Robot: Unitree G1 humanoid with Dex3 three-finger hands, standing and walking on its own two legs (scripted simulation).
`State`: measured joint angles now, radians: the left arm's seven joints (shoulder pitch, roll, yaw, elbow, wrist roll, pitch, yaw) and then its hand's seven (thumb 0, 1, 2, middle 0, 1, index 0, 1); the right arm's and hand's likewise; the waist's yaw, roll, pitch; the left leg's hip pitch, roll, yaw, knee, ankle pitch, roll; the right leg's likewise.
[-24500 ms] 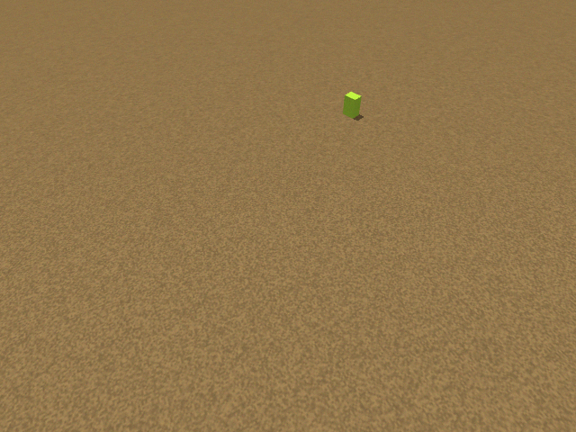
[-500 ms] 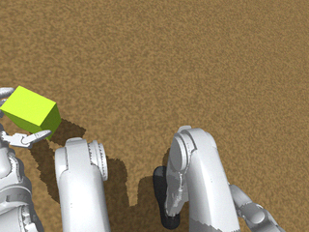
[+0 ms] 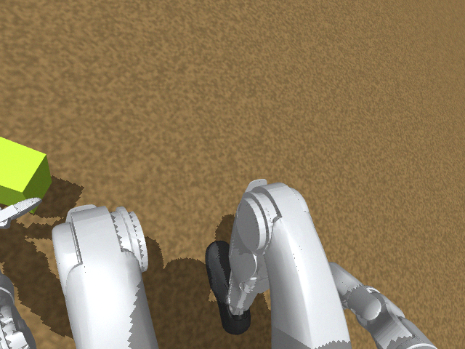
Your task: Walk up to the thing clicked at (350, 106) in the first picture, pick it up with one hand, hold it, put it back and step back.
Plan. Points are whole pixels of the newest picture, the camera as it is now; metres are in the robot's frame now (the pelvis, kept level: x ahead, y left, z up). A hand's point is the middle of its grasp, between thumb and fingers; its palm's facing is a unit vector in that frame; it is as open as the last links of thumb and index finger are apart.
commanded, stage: lower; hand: left
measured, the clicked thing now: (10, 176) +0.40 +0.28 -0.18
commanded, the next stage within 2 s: loosen in 0.68 s
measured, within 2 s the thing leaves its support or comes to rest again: rests again in 0.72 s
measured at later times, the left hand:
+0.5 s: hand out of the picture +0.39 +0.30 -0.16, palm faces +0.47 -0.89 +0.00, open 12.3 cm
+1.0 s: hand out of the picture +0.40 +0.30 -0.18, palm faces +0.47 -0.88 +0.01, open 12.0 cm
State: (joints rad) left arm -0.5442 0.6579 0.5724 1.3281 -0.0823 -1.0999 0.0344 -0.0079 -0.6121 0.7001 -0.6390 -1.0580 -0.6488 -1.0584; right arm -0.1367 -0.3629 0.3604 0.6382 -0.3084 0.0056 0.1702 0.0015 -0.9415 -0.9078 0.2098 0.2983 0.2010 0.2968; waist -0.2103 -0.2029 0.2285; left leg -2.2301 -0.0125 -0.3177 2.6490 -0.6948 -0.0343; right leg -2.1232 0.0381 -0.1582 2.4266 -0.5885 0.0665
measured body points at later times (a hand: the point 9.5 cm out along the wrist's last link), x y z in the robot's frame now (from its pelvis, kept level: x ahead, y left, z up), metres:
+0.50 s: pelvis -0.01 +0.01 +0.00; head +0.21 +0.19 +0.35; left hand +0.36 +0.35 -0.16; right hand +0.17 -0.24 -0.03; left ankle +0.08 +0.13 -0.25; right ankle +0.14 -0.13 -0.25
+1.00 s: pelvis -0.01 +0.01 +0.00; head +0.21 +0.20 +0.34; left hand +0.37 +0.34 -0.17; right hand +0.16 -0.24 -0.03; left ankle +0.08 +0.13 -0.25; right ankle +0.14 -0.13 -0.25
